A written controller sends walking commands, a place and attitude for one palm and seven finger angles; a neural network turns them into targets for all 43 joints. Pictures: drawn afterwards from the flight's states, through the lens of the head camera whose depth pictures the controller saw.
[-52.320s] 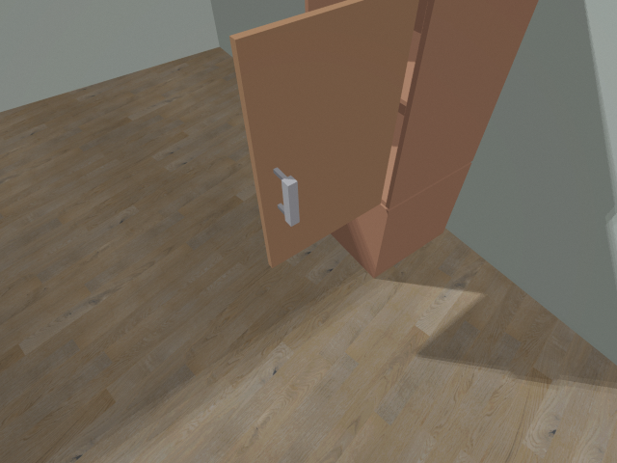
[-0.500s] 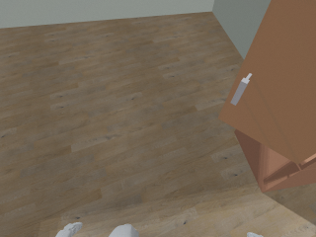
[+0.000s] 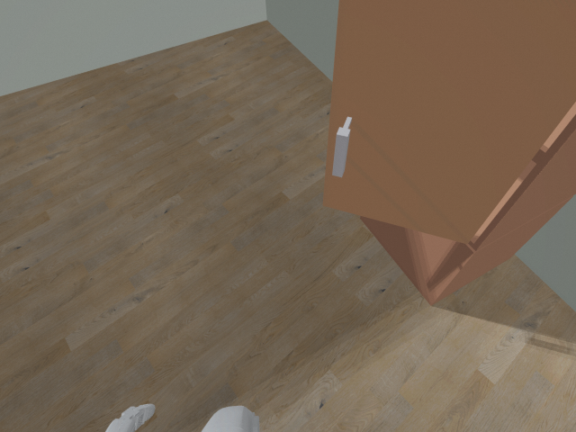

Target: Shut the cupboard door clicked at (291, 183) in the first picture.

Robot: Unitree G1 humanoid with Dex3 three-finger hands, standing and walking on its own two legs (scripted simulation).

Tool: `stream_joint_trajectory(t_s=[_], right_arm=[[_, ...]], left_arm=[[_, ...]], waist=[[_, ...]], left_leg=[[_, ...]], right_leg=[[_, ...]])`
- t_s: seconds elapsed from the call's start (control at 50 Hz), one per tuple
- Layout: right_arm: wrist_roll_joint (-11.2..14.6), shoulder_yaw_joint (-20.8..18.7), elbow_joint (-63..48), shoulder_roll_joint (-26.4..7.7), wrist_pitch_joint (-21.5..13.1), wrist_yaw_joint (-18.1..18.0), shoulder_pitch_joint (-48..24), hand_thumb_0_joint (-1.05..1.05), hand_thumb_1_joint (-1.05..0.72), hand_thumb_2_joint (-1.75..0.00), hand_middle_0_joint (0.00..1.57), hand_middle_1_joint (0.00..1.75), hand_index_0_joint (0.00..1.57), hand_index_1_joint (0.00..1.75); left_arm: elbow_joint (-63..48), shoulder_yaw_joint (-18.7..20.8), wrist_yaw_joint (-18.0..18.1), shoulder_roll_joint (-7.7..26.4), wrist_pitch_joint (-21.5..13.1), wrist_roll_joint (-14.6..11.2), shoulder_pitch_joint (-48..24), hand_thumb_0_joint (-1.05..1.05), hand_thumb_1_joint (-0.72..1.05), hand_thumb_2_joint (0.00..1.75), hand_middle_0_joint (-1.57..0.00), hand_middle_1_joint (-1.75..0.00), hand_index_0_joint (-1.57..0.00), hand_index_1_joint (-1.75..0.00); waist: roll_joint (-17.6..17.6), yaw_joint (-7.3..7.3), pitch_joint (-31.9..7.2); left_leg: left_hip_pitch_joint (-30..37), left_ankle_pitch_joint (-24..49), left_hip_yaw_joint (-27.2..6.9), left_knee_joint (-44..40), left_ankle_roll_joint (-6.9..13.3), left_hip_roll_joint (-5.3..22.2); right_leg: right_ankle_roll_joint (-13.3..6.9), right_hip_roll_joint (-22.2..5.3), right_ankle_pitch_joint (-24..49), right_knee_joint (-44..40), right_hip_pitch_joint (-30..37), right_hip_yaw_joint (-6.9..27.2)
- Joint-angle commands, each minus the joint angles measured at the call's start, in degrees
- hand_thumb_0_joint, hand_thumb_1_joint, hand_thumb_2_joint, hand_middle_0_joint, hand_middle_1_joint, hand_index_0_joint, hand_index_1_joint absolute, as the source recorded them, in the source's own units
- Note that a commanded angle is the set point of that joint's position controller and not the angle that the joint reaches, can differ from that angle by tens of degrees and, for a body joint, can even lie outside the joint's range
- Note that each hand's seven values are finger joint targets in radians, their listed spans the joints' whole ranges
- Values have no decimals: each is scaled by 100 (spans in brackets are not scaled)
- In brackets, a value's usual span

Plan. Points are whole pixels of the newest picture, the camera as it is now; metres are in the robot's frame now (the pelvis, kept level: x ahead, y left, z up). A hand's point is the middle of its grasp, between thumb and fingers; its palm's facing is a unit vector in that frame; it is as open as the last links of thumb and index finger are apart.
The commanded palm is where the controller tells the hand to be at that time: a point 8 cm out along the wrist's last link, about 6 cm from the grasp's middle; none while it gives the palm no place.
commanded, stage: turn to face it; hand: left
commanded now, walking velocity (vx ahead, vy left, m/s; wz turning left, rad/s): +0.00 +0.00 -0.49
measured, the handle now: (343, 147) +0.67 -0.08 -0.07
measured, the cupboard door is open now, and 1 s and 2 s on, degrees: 42 42 42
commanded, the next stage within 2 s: take the last steps up to it in 0.40 s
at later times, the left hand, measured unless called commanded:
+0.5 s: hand (188, 398) +0.18 +0.18 -0.15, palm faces -0.22 -0.95 -0.24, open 7.4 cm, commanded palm none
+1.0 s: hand (220, 372) +0.22 +0.14 -0.16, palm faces -0.34 -0.93 -0.15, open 7.4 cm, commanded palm none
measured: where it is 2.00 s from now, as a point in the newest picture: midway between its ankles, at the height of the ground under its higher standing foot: outside the picture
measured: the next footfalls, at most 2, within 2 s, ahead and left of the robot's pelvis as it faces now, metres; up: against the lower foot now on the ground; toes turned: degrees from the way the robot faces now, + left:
left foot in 0.18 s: +0.07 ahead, +0.14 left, +0.00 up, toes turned -2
right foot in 0.50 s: +0.02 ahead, -0.11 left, +0.00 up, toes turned -16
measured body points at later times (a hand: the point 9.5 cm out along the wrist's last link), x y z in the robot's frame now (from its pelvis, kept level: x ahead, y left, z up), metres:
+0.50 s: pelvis +0.03 +0.01 +0.00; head +0.07 -0.01 +0.45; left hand +0.19 +0.23 -0.13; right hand +0.00 -0.24 -0.15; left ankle +0.03 +0.14 -0.73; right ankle -0.01 -0.10 -0.73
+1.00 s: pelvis +0.10 -0.02 +0.02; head +0.13 -0.01 +0.46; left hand +0.24 +0.19 -0.14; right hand -0.02 -0.23 -0.13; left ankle +0.09 +0.11 -0.73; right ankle +0.07 -0.16 -0.67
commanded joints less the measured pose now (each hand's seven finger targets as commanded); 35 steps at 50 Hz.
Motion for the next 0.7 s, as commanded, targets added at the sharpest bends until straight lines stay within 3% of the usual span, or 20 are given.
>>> stream_joint_trajectory(t_s=[0.0,0.06,0.1,0.12,0.14,0.16,0.18,0.22,0.28,0.36,0.42,0.44,0.46,0.48,0.5,0.52,0.54,0.58,0.64,0.68], right_arm=[[11,-37,-529,-246,-199,17,60,0,-90,-90,20,30,20,30],[33,-39,-571,-202,-245,10,111,0,-90,-90,20,30,20,30],[33,-25,-459,-246,-312,-24,448,0,-90,-90,20,30,20,30],[21,-41,-387,-403,-371,-37,673,0,-90,-90,20,30,20,30],[-59,-114,-374,-893,-430,-59,769,0,-90,-90,20,30,20,30],[-81,-172,-436,-1226,-416,-69,867,0,-90,-90,20,30,20,30],[-131,-140,-370,-1132,-439,-107,847,0,-90,-90,20,30,20,30],[-142,-63,-460,-869,-443,-134,402,0,-90,-90,20,30,20,30],[-144,-46,-365,-724,-422,-148,400,0,-90,-90,20,30,20,30],[-126,-113,-140,-770,-362,-104,604,0,-90,-90,20,30,20,30],[-62,-158,-80,-786,-326,-75,446,0,-90,-90,20,30,20,30],[-18,-164,-101,-653,-322,-41,447,0,-90,-90,20,30,20,30],[25,-103,-213,-294,-324,-3,428,0,-90,-90,20,30,20,30],[29,-32,-343,-132,-279,-15,110,0,-90,-90,20,30,20,30],[13,-27,-325,-99,-215,-69,27,0,-90,-90,20,30,20,30],[0,-32,-255,-160,-212,-84,38,0,-90,-90,20,30,20,30],[-16,-49,-177,-253,-219,-62,64,0,-90,-90,20,30,20,30],[-45,-17,-65,-142,-259,16,316,0,-90,-90,20,30,20,30],[-70,1,-69,-14,-295,77,260,0,-90,-90,20,30,20,30],[-83,17,-1,38,-371,69,550,0,-90,-90,20,30,20,30]], left_arm=[[-403,338,109,1207,-84,17,-62,0,90,90,-20,-30,-20,-30],[-320,367,81,1234,-64,27,16,0,90,90,-20,-30,-20,-30],[-326,356,72,1166,-39,-30,-107,0,90,90,-20,-30,-20,-30],[-353,317,60,1034,-17,-68,-140,0,90,90,-20,-30,-20,-30],[-429,262,25,678,10,-113,74,0,90,90,-20,-30,-20,-30],[-509,197,-9,581,-20,-103,52,0,90,90,-20,-30,-20,-30],[-494,228,-7,711,8,-29,-124,0,90,90,-20,-30,-20,-30],[-370,282,-72,638,6,-47,-84,0,90,90,-20,-30,-20,-30],[-318,195,-113,408,36,-66,-126,0,90,90,-20,-30,-20,-30],[-293,132,-99,302,6,-61,-186,0,90,90,-20,-30,-20,-30],[-112,167,-70,388,-48,-52,282,0,90,90,-20,-30,-20,-30],[-39,214,-35,625,-89,-27,497,0,90,90,-20,-30,-20,-30],[51,297,38,1105,-165,22,712,0,90,90,-20,-30,-20,-30],[160,304,70,1366,-189,-11,964,0,90,90,-20,-30,-20,-30],[165,310,119,1274,-185,-14,901,0,90,90,-20,-30,-20,-30],[174,312,150,1154,-175,-3,697,0,90,90,-20,-30,-20,-30],[128,264,154,969,-153,-16,470,0,90,90,-20,-30,-20,-30],[35,230,151,853,-164,9,115,0,90,90,-20,-30,-20,-30],[118,244,82,907,-192,26,179,0,90,90,-20,-30,-20,-30],[191,259,51,908,-203,9,216,0,90,90,-20,-30,-20,-30]], waist=[[-1119,22,-856],[-1175,44,-800],[-1221,-128,-884],[-844,-227,-992],[575,-199,-1093],[1454,-233,-1023],[1171,-287,-901],[753,-18,-651],[768,-51,-811],[902,-154,-851],[704,102,-950],[191,172,-1038],[-1106,256,-1140],[-1487,437,-993],[-1493,391,-930],[-1957,316,-766],[-1760,214,-575],[-1332,-9,-641],[-1271,38,-303],[-1154,-69,-324]], left_leg=[[70,349,-49,-815,-32,-93],[464,442,-9,-1876,49,-278],[1165,1174,6,-2972,92,-346],[1822,1593,-148,-3771,169,-159],[2372,2069,-1383,-4281,582,987],[2178,2747,-2335,-4553,1236,2048],[1925,3164,-2345,-4580,1449,2151],[1757,3916,-1469,-4322,1429,1682],[2185,4849,-498,-3949,1254,1259],[2151,4518,-355,-3795,1207,1270],[1720,3726,-83,-3339,854,1091],[1224,2913,103,-2920,585,889],[75,1246,643,-2011,243,234],[-339,-814,391,-958,144,-201],[-544,-768,-113,-367,167,-140],[-843,-637,-186,36,152,-127],[-806,-285,-241,185,136,-53],[-310,26,-41,-285,112,-8],[293,228,209,-1487,165,-139],[879,582,362,-2434,203,-250]], right_leg=[[-965,-1362,2234,-1143,440,1468],[-916,-1306,2006,-1060,324,1769],[-642,-1075,1911,-769,44,1765],[-370,-794,1575,-425,-351,1561],[-20,-22,180,476,-1093,938],[202,218,-1621,1736,-1339,214],[256,74,-1756,2695,-1432,431],[323,-135,-1327,3234,-1475,356],[350,-150,-1152,2328,-1136,2],[241,-19,-860,991,-435,-327],[142,23,617,-602,613,-412],[11,-342,1262,-1092,1277,63],[-403,-1527,2634,-1314,2158,1429],[-1075,-2341,3602,-1361,1782,1965],[-1301,-2153,3287,-1379,1585,2003],[-1366,-2015,2801,-1481,1521,2105],[-1292,-1791,2274,-1543,1289,1742],[-1101,-1507,1512,-1545,912,1159],[-1025,-1331,28,-1811,246,1239],[-950,-1173,-456,-1675,99,1226]])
